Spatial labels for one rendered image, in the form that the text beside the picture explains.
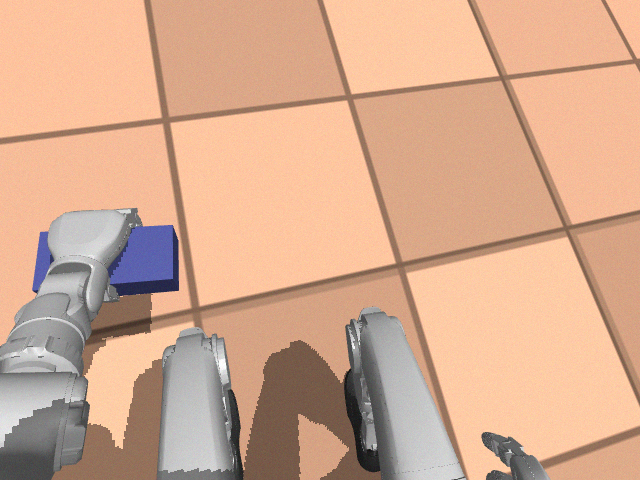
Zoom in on left robot hand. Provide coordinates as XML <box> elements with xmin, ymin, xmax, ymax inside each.
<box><xmin>47</xmin><ymin>208</ymin><xmax>143</xmax><ymax>303</ymax></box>

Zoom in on left robot foot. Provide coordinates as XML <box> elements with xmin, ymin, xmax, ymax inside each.
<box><xmin>228</xmin><ymin>389</ymin><xmax>244</xmax><ymax>480</ymax></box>

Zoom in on carton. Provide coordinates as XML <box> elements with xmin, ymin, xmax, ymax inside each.
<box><xmin>32</xmin><ymin>225</ymin><xmax>179</xmax><ymax>296</ymax></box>

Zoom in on right robot foot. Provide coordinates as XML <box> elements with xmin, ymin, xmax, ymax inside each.
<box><xmin>344</xmin><ymin>369</ymin><xmax>380</xmax><ymax>472</ymax></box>

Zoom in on right robot hand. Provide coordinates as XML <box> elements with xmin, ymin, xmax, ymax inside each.
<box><xmin>481</xmin><ymin>432</ymin><xmax>551</xmax><ymax>480</ymax></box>

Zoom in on left robot arm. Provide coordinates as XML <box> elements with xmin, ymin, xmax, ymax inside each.
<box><xmin>0</xmin><ymin>256</ymin><xmax>109</xmax><ymax>480</ymax></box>

